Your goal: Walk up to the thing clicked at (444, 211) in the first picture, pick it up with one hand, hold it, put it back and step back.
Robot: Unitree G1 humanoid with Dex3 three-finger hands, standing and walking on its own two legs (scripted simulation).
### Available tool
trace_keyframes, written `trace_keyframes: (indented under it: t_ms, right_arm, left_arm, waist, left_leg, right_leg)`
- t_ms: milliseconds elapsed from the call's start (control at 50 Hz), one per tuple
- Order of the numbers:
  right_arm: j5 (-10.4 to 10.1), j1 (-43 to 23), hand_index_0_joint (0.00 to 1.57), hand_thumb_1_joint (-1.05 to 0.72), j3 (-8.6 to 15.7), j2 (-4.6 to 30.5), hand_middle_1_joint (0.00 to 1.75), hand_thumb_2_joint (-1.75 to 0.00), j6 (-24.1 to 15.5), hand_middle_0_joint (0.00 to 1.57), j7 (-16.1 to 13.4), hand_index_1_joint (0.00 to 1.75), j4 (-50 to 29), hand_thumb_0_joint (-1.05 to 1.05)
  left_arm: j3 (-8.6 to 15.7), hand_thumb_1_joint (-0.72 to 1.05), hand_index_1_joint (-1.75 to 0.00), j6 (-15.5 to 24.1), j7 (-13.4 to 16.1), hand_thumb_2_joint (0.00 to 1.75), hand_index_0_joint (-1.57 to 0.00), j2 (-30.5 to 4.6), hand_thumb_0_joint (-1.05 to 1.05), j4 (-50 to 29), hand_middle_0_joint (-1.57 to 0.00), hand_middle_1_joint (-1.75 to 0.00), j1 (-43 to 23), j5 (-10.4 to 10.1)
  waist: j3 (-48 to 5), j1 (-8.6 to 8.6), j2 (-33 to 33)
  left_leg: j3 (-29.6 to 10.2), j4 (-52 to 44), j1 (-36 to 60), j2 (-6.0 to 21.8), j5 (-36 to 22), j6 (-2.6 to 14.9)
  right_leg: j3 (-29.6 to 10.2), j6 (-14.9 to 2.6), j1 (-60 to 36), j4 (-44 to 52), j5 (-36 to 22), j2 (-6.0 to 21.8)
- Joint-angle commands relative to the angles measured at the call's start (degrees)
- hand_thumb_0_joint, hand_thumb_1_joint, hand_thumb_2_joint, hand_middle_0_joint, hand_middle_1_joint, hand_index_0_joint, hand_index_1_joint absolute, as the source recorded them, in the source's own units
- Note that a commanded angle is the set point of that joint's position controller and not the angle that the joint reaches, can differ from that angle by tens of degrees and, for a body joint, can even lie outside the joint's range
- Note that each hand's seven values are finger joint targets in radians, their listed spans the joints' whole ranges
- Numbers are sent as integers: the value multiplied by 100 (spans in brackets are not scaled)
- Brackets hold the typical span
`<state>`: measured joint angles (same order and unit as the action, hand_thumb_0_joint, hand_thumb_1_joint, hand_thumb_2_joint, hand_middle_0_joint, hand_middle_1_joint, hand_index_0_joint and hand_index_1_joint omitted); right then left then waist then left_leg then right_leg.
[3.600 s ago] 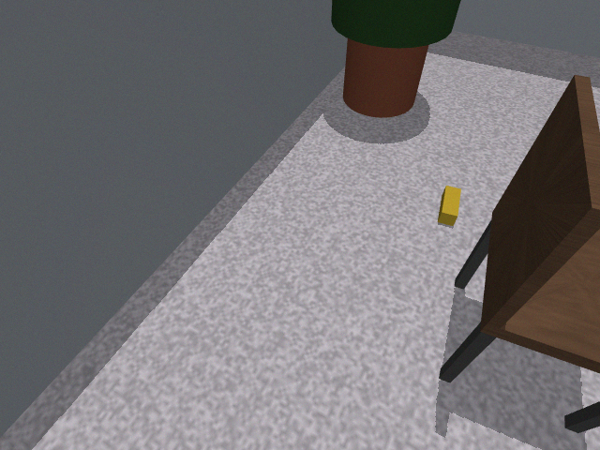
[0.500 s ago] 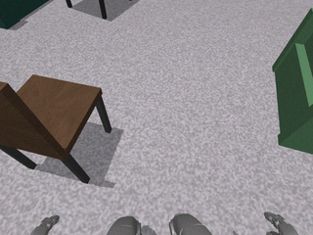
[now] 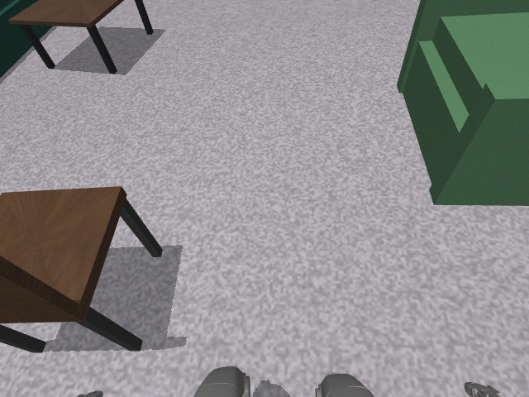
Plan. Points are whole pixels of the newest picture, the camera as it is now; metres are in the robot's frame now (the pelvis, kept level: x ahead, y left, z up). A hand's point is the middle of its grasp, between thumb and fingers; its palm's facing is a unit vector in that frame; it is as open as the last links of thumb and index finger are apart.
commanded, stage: walk up
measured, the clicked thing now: out of the picture +0.24 +1.32 -0.71
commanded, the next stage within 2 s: stand in 0.94 s
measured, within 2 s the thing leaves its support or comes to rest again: neither
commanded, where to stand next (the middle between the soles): +0.07 +0.03 m, yaw -5 degrees
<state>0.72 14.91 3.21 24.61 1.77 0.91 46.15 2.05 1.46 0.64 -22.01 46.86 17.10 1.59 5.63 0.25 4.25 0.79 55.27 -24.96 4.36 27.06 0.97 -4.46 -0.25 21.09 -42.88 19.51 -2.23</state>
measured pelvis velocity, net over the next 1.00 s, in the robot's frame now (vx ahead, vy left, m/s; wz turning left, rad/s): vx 0.01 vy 0.02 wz -0.13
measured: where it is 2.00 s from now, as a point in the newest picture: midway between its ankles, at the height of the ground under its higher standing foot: outside the picture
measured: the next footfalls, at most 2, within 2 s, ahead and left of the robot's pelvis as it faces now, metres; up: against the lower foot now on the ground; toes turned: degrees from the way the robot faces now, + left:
left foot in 0.10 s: +0.05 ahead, +0.15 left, +0.00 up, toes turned -1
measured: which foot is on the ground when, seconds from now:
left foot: up 0.00-0.08, down 0.10-1.00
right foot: down 0.00-1.00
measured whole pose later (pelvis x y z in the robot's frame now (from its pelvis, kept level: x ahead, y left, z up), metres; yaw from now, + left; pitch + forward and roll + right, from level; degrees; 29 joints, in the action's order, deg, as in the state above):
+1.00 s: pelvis +0.01 +0.02 +0.03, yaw -7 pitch -2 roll +1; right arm 0.4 5.2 1.3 21.3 0.0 1.0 62.9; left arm -0.8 1.2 0.1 -19.2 62.7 4.4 0.4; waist 3.6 1.6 0.9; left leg 6.1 25.9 -8.4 3.3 15.4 -1.3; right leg -7.4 1.1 12.8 -27.5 12.8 -1.4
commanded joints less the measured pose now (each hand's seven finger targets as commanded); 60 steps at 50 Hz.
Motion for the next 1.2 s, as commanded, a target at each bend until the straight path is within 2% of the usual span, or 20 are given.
trace_keyframes:
  t_ms: [0,60,80,100,120,140,160,180,200,240,260,300,320,380,440,520,620,820,1040,1180]
  right_arm:
    - [11,80,20,-90,260,991,30,-90,-226,20,-70,30,-298,0]
    - [18,433,20,-90,257,894,30,-90,-353,20,-86,30,-16,0]
    - [76,528,20,-90,299,985,30,-90,-396,20,-114,30,71,0]
    - [154,570,20,-90,338,1270,30,-90,-456,20,-149,30,63,0]
    - [100,148,20,-90,388,1669,30,-90,-480,20,-132,30,-45,0]
    - [62,-298,20,-90,430,1783,30,-90,-472,20,-99,30,-93,0]
    - [79,-569,20,-90,375,1584,30,-90,-463,20,-93,30,-105,0]
    - [105,-675,20,-90,285,1369,30,-90,-450,20,-82,30,-104,0]
    - [95,-658,20,-90,215,1267,30,-90,-447,20,-77,30,-69,0]
    - [54,-532,20,-90,167,1138,30,-90,-424,20,-47,30,101,0]
    - [46,-487,20,-90,115,1031,30,-90,-394,20,-39,30,120,0]
    - [7,-453,20,-90,34,739,30,-90,-339,20,-40,30,92,0]
    - [13,-437,20,-90,97,838,30,-90,-317,20,-82,30,195,0]
    - [0,-196,20,-90,148,1007,30,-90,-417,20,-63,30,464,0]
    - [-10,-605,20,-90,98,1115,30,-90,-434,20,-51,30,504,0]
    - [-49,-737,20,-90,39,1007,30,-90,-432,20,-70,30,641,0]
    - [-64,-802,20,-90,49,998,30,-90,-413,20,-76,30,874,0]
    - [-74,-1158,20,-90,21,848,30,-90,-313,20,-41,30,1170,0]
    - [-41,-1282,20,-90,-3,839,30,-90,-368,20,-103,30,1482,0]
    - [3,-1368,20,-90,-7,783,30,-90,-363,20,-102,30,1581,0]
  left_arm:
    - [478,90,-30,177,126,90,-20,-1595,0,-462,-20,-30,-113,17]
    - [397,90,-30,88,89,90,-20,-1461,0,-451,-20,-30,-487,-57]
    - [317,90,-30,66,87,90,-20,-1228,0,-477,-20,-30,-527,-85]
    - [230,90,-30,75,91,90,-20,-916,0,-511,-20,-30,-433,-144]
    - [223,90,-30,54,133,90,-20,-986,0,-373,-20,-30,-317,-170]
    - [344,90,-30,81,180,90,-20,-1416,0,-224,-20,-30,-302,-114]
    - [337,90,-30,119,144,90,-20,-1450,0,-85,-20,-30,-201,-115]
    - [334,90,-30,147,96,90,-20,-1341,0,3,-20,-30,-172,-120]
    - [347,90,-30,182,61,90,-20,-1230,0,94,-20,-30,-128,-126]
    - [372,90,-30,201,44,90,-20,-1138,0,273,-20,-30,-3,-127]
    - [386,90,-30,211,69,90,-20,-1177,0,268,-20,-30,-32,-116]
    - [365,90,-30,266,100,90,-20,-1499,0,239,-20,-30,-308,-46]
    - [355,90,-30,241,78,90,-20,-1650,0,265,-20,-30,-518,-60]
    - [219,90,-30,168,28,90,-20,-1284,0,219,-20,-30,-1060,-103]
    - [181,90,-30,182,16,90,-20,-1158,0,510,-20,-30,-718,-113]
    - [167,90,-30,211,14,90,-20,-1234,0,690,-20,-30,-877,-143]
    - [92,90,-30,209,49,90,-20,-1157,0,856,-20,-30,-1029,-181]
    - [50,90,-30,154,62,90,-20,-1143,0,1100,-20,-30,-1350,-121]
    - [9,90,-30,88,23,90,-20,-1030,0,1370,-20,-30,-1571,-166]
    - [9,90,-30,39,-8,90,-20,-989,0,1478,-20,-30,-1649,-120]
  waist:
    - [-488,-46,-1602]
    - [-644,232,-1426]
    - [-707,311,-1109]
    - [-847,304,-157]
    - [-628,199,573]
    - [-426,103,489]
    - [-248,-93,273]
    - [-192,-155,206]
    - [-205,-181,335]
    - [-338,-223,536]
    - [-415,-207,514]
    - [-436,-48,-374]
    - [-360,78,-564]
    - [-371,274,-277]
    - [-442,-52,-289]
    - [-530,11,-508]
    - [-815,85,-440]
    - [-677,81,-787]
    - [-1017,79,-449]
    - [-769,35,-340]
  left_leg:
    - [-39,-624,20,-77,91,37]
    - [202,-2067,1182,-343,-576,60]
    - [-219,-2485,1518,-114,-646,153]
    - [-1632,-3156,1758,798,-538,450]
    - [-2912,-3730,1236,1820,129,1044]
    - [-3155,-3654,709,2228,1,1541]
    - [-2480,-3387,393,1943,-320,1457]
    - [-1520,-3114,425,1325,-706,1052]
    - [-1060,-2898,371,931,-1184,727]
    - [-667,-2496,147,681,-1653,431]
    - [-520,-2278,95,621,-1624,359]
    - [-136,-1620,-191,83,-586,58]
    - [-42,-1527,501,-19,-8,73]
    - [-495,-2645,1188,299,-258,251]
    - [-987,-3168,803,814,-143,557]
    - [-296,-2757,981,351,-1198,237]
    - [-159,-2827,1581,414,-1814,246]
    - [63,-3090,1841,287,-1116,163]
    - [-159,-3680,2191,440,-2575,13]
    - [-240,-4096,1857,432,-1575,6]
  right_leg:
    - [-1806,-1095,-211,1429,-757,1050]
    - [-1303,-858,361,900,-571,778]
    - [-1137,-643,653,529,-618,652]
    - [-832,-308,1027,-396,-503,222]
    - [-171,-111,1144,-898,910,-307]
    - [-216,-59,751,-1255,1302,46]
    - [-142,-74,353,-885,1122,233]
    - [-45,-139,109,-277,885,150]
    - [37,-196,-172,172,217,21]
    - [165,-260,-972,865,-575,-63]
    - [-57,-342,-1206,1145,-584,31]
    - [-1959,-767,-919,1578,-193,1000]
    - [-2277,-1012,-65,1800,439,1323]
    - [-1162,-515,375,1425,203,628]
    - [-421,-302,-329,951,-401,181]
    - [-887,-419,-571,1227,-1514,478]
    - [-813,-360,-621,1283,-2266,552]
    - [-1088,-334,-550,1927,-1523,638]
    - [-572,-114,-1273,2120,-2658,734]
    - [-511,-81,-1322,2412,-1767,718]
